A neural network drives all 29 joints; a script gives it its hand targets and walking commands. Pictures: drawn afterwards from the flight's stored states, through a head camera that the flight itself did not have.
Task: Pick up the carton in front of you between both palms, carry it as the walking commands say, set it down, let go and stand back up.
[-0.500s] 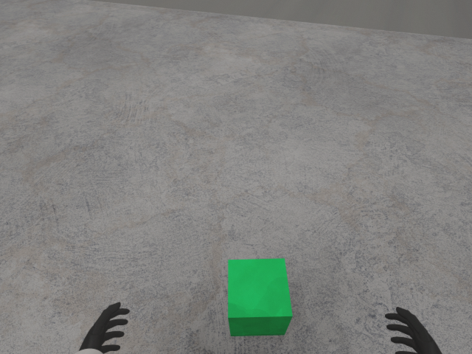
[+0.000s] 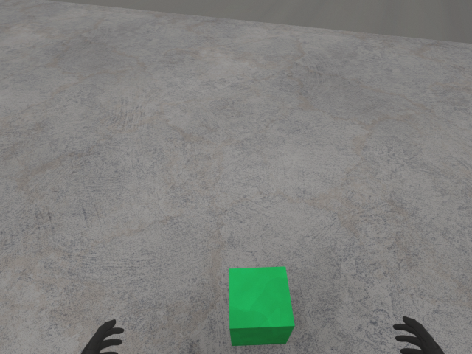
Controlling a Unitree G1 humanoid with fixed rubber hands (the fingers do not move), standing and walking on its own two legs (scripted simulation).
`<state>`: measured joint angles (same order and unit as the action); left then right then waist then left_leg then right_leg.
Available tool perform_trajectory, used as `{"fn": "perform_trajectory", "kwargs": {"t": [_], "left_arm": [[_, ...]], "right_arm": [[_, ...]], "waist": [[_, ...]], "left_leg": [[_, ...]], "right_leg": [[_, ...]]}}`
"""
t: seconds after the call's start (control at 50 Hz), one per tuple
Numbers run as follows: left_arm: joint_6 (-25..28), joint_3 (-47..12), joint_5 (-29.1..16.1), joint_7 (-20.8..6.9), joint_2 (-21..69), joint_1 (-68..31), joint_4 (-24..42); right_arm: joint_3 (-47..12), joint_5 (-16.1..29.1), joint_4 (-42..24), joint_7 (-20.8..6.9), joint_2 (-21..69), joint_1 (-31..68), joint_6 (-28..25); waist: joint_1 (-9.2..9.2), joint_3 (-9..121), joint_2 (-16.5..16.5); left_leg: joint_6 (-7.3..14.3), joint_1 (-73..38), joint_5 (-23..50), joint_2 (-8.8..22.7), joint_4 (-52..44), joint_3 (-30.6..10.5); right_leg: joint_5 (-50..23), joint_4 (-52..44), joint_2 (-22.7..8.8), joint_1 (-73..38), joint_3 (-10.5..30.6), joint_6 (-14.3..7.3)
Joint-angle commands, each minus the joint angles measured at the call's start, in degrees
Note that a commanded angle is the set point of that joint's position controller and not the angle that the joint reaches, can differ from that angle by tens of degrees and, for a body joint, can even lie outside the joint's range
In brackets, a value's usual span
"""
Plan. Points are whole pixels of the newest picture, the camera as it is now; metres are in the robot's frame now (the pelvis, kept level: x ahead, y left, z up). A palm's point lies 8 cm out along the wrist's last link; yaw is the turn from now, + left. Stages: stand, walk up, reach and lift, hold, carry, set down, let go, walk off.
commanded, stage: stand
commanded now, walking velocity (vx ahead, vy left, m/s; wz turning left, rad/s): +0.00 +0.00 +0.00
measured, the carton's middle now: (258, 307) +0.39 -0.03 -0.65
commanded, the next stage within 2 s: none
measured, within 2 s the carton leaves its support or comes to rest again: neither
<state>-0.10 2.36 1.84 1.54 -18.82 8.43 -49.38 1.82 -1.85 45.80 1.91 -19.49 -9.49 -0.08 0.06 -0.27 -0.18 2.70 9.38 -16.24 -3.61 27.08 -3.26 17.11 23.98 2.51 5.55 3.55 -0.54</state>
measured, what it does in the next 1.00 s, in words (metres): stands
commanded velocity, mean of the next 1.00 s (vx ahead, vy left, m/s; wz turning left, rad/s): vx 0.00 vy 0.00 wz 0.00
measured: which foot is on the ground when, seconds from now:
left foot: down 0.00-1.00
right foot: down 0.00-1.00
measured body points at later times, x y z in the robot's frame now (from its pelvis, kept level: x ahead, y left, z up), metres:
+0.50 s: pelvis -0.03 +0.01 +0.00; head -0.04 +0.01 +0.45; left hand +0.07 +0.31 -0.11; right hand +0.09 -0.30 -0.10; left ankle -0.02 +0.09 -0.74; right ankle -0.05 -0.12 -0.74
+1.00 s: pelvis -0.03 +0.00 +0.01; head -0.03 +0.01 +0.46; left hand +0.07 +0.32 -0.11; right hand +0.08 -0.31 -0.11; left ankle -0.02 +0.09 -0.74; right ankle -0.05 -0.12 -0.74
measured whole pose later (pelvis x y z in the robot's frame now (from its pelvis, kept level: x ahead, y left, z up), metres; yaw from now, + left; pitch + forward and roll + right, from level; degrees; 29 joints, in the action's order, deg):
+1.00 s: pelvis -0.03 +0.00 +0.01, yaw +1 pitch -3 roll -1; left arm 0.7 0.4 1.2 0.6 -22.0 7.1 -58.8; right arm 0.4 -0.5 57.6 1.3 -22.2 -8.0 -0.5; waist -0.2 -1.7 0.3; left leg 2.8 7.6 -10.6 -4.3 21.3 -4.3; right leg 12.3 18.7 1.5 3.7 2.6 0.0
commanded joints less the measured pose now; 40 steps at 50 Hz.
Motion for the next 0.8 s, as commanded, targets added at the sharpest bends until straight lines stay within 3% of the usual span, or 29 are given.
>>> {"fn": "perform_trajectory", "kwargs": {"t": [0.0,0.02,0.04,0.08,0.1,0.12,0.14,0.16,0.2,0.24,0.26,0.3,0.32,0.34,0.36,0.4,0.42,0.44,0.48,0.5,0.52,0.54,0.58,0.62,0.68,0.7,0.72,0.74,0.78], "left_arm": [[0.5,2.0,-0.2,0.5,-9.9,-1.1,0.7],[0.7,1.7,-0.5,0.4,-9.8,-0.9,2.0],[0.4,1.4,-1.2,-0.3,-8.8,-1.5,1.4],[0.5,1.6,-0.3,0.1,-9.7,-3.1,1.0],[0.8,1.6,-0.3,-0.2,-8.6,-0.5,0.4],[0.4,1.5,-0.2,-0.1,-9.8,-2.2,0.5],[0.4,1.4,-0.4,0.2,-9.7,-2.4,-0.4],[0.8,1.5,-1.1,-0.1,-10.0,-0.7,-1.1],[0.4,1.6,0.0,-0.1,-10.2,-0.9,-0.8],[0.5,1.0,-0.4,-0.2,-11.0,-1.7,-1.6],[0.4,0.8,-0.5,-0.1,-9.7,-0.6,-2.4],[0.6,1.7,0.3,-0.2,-10.7,-2.1,-2.0],[0.2,1.0,-0.2,-0.5,-9.0,-1.2,-1.5],[-0.1,0.9,-0.7,-0.8,-10.6,-2.5,-2.5],[0.6,1.3,-0.1,-0.8,-11.1,-2.1,-1.9],[0.5,0.5,-0.4,-0.6,-9.3,-0.2,-4.0],[0.6,-0.7,0.2,-0.9,-7.4,-1.9,-3.7],[0.8,0.2,-0.4,-0.9,-8.6,-2.4,-2.9],[1.3,0.6,-0.4,-0.6,-11.2,-1.0,-2.3],[0.9,0.6,-0.3,-0.2,-11.6,-2.1,-4.4],[1.1,1.0,-0.2,-0.6,-11.7,-1.5,-4.5],[1.0,0.6,-0.3,-0.7,-10.6,-1.2,-4.6],[0.7,1.0,-1.4,-0.8,-11.5,-0.2,-5.4],[1.1,0.3,-1.0,-1.1,-11.1,-0.8,-5.9],[1.3,0.2,-0.3,-0.5,-12.3,-2.9,-5.8],[1.4,-0.1,-0.5,-0.4,-12.0,-3.0,-5.1],[1.2,0.6,-0.5,-0.3,-12.7,-2.5,-6.0],[1.0,-0.3,-0.4,-0.5,-11.1,-2.5,-5.8],[1.3,0.5,-1.0,-0.4,-13.0,-1.7,-6.4]], "right_arm": [[2.4,0.0,-2.1,-0.1,-10.5,0.8,-0.8],[2.3,0.9,-2.4,0.0,-9.8,1.0,-0.8],[1.8,0.7,-1.5,0.3,-10.1,3.2,-0.9],[1.3,0.2,-0.8,0.5,-8.3,2.5,-1.0],[2.1,-0.1,-1.4,0.2,-9.5,2.7,-1.3],[1.8,0.7,-0.7,0.2,-10.4,2.5,-1.1],[1.7,0.6,0.5,0.1,-9.6,1.7,-1.0],[1.7,0.6,0.8,0.3,-10.3,0.8,-1.2],[1.4,0.0,1.0,0.2,-10.9,1.8,-1.1],[1.0,0.9,1.8,0.1,-10.1,1.3,-1.0],[1.2,0.4,2.6,0.0,-10.8,2.3,-0.9],[1.2,-0.1,2.2,0.2,-9.8,4.1,-1.2],[1.5,-0.1,3.4,0.4,-12.0,2.3,-0.9],[1.0,-0.2,3.0,0.1,-11.4,4.3,-1.1],[1.1,0.3,3.6,0.0,-10.7,3.6,-1.3],[1.3,0.6,4.1,-0.4,-10.8,4.4,-1.2],[1.5,0.6,3.5,-0.1,-12.1,5.2,-1.2],[1.4,0.5,3.4,0.2,-11.8,4.5,-1.3],[0.9,0.8,5.7,-0.3,-12.1,1.0,-0.9],[1.2,0.7,6.5,0.0,-12.1,2.7,-0.8],[0.8,0.7,5.7,-0.1,-11.1,1.8,-0.9],[1.1,0.6,5.7,0.0,-12.3,3.2,-1.4],[1.1,0.7,6.7,-0.1,-12.7,3.9,-1.3],[0.5,1.2,6.8,-0.5,-10.9,4.1,-1.1],[1.0,0.8,7.8,-0.4,-10.7,3.5,-1.1],[0.5,0.8,8.1,-0.3,-11.9,4.8,-1.2],[0.9,1.2,8.6,-0.7,-12.9,2.5,-0.9],[0.8,0.8,9.0,-0.5,-12.5,3.3,-1.1],[0.8,1.2,8.2,-0.6,-11.8,3.7,-0.9]], "waist": [[0.35,1.8,0.0],[-0.91,5.4,3.3],[0.7,5.8,4.9],[0.0,3.1,-0.5],[0.94,3.2,0.1],[0.39,2.8,-0.5],[-0.24,1.9,1.9],[0.76,0.2,2.0],[1.02,1.4,-1.0],[-0.08,2.0,1.9],[0.04,-3.6,3.4],[-0.36,-1.8,2.1],[-0.2,1.0,-0.9],[0.43,-2.9,0.5],[0.2,-2.6,-2.1],[0.33,-0.1,2.6],[-0.57,0.1,1.1],[-0.01,0.1,-2.0],[-0.24,0.7,1.6],[-0.73,-0.8,-1.7],[-0.8,0.6,-1.4],[-0.12,-1.7,1.3],[1.5,-1.1,0.9],[0.16,1.8,3.1],[-0.65,-0.1,-3.4],[0.61,-0.7,0.2],[-0.8,2.1,2.7],[-0.82,0.5,0.0],[0.15,1.9,-1.0]], "left_leg": [[-0.7,-2.7,24.8,7.9,-2.9,-5.8],[-1.5,-3.0,22.5,7.8,-3.7,-6.1],[-1.6,-2.5,23.6,8.5,-4.4,-6.1],[-1.4,-2.3,21.8,7.9,-4.6,-6.9],[-1.3,-2.4,20.9,8.0,-5.7,-6.7],[-1.5,-3.3,23.6,7.7,-4.6,-7.0],[-2.1,-3.4,21.0,7.7,-6.0,-6.4],[-1.6,-2.7,22.2,7.8,-6.1,-6.3],[-1.5,-3.4,17.8,8.0,-5.5,-7.3],[-1.2,-1.9,14.3,8.0,-6.7,-6.3],[-1.0,1.2,10.2,8.5,-9.5,-8.4],[-1.1,2.1,5.5,8.6,-11.2,-10.5],[-0.9,-0.8,3.2,8.1,-10.2,-9.5],[-0.5,1.9,4.0,8.7,-10.7,-10.2],[-1.2,-0.1,7.6,8.2,-10.6,-9.1],[-1.1,-2.5,12.8,8.3,-8.2,-8.1],[-1.2,-2.9,13.7,8.2,-8.5,-8.9],[-1.0,-1.7,11.1,8.5,-8.2,-8.3],[-1.1,-1.8,9.1,7.8,-9.1,-7.7],[-1.3,-1.6,7.7,7.9,-10.0,-8.3],[-1.5,-1.9,11.5,8.1,-8.9,-7.6],[-1.2,-0.3,11.3,8.2,-8.8,-8.0],[-1.2,2.0,8.0,9.0,-10.8,-9.6],[-1.1,-0.7,5.2,8.2,-11.4,-9.2],[-1.1,-2.0,12.4,8.3,-10.2,-8.7],[-1.1,-0.7,12.9,8.4,-8.5,-7.9],[-1.2,-1.6,14.0,8.0,-8.8,-7.8],[-1.6,-1.6,13.1,8.0,-9.8,-8.3],[-1.0,-2.8,18.2,8.8,-7.5,-8.2]], "right_leg": [[-21.7,-1.8,-6.5,0.2,3.1,0.5],[-19.7,-1.9,-7.0,-1.9,3.9,0.0],[-17.0,-0.9,-6.5,-2.0,3.4,-0.3],[-16.2,-2.7,-6.3,-0.9,2.9,0.4],[-15.2,-2.2,-6.3,-1.5,2.8,0.8],[-17.3,-2.4,-6.2,0.8,2.9,0.7],[-15.4,-3.0,-6.3,0.3,3.7,0.6],[-16.5,-2.5,-7.0,2.1,4.7,-0.2],[-13.6,-4.2,-6.4,0.8,3.6,0.4],[-10.5,-5.3,-7.5,0.0,5.4,-0.3],[-7.0,-5.1,-7.4,1.7,5.0,-0.5],[-6.5,-4.6,-6.3,-0.1,4.2,-0.5],[-5.8,-5.2,-6.5,0.0,4.4,0.0],[-5.0,-5.1,-6.7,2.3,4.1,-0.3],[-6.4,-5.4,-6.8,2.0,5.0,-0.6],[-7.1,-5.9,-7.4,2.2,4.5,-0.4],[-6.9,-6.4,-7.8,2.7,4.6,-0.6],[-5.9,-7.2,-7.6,2.2,5.3,-0.3],[-7.0,-7.5,-7.2,1.7,5.3,-0.4],[-7.5,-6.6,-7.4,1.2,4.9,0.0],[-6.7,-6.3,-7.3,1.0,4.2,-0.3],[-7.1,-6.6,-7.7,2.0,6.1,-0.9],[-7.4,-5.5,-7.7,-0.3,5.2,-0.9],[-6.3,-5.7,-7.8,-0.8,5.7,-0.7],[-8.8,-6.8,-7.9,0.7,4.6,-0.5],[-10.3,-7.6,-8.1,0.5,6.3,-1.0],[-11.3,-6.7,-8.2,-1.3,5.4,-0.4],[-10.3,-6.3,-7.9,-1.0,4.2,0.0],[-13.5,-7.3,-8.2,-0.9,4.3,0.2]]}}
